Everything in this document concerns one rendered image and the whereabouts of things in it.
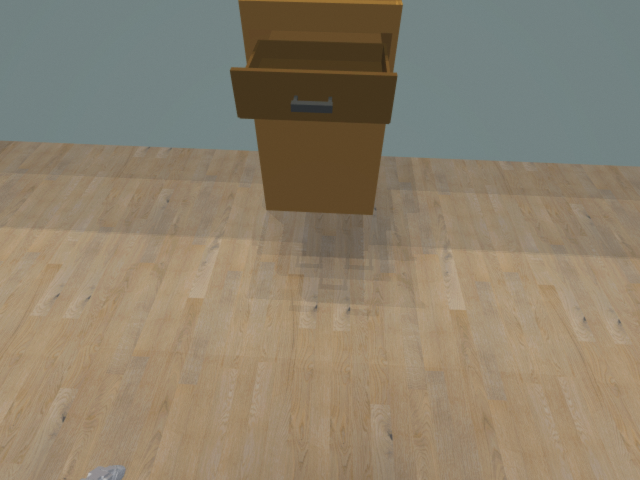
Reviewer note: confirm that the drawer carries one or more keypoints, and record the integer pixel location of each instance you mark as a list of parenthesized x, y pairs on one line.
[(356, 75)]

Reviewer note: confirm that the handle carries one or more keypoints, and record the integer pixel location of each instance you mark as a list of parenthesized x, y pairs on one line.
[(311, 106)]

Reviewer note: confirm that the cabinet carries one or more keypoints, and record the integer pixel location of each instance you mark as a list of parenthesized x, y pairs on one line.
[(313, 166)]

